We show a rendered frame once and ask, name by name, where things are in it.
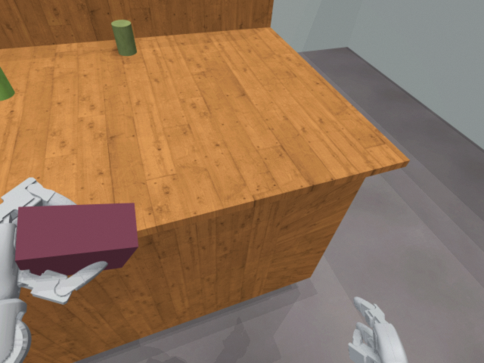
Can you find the table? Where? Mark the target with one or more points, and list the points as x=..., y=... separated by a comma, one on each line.
x=241, y=159

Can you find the left robot hand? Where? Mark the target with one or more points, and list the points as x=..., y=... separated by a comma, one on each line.
x=51, y=285

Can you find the right robot hand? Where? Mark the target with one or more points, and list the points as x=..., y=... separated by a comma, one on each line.
x=383, y=342

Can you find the left robot forearm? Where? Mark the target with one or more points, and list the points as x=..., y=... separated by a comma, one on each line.
x=15, y=336

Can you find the sponge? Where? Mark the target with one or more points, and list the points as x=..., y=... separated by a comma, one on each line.
x=65, y=239

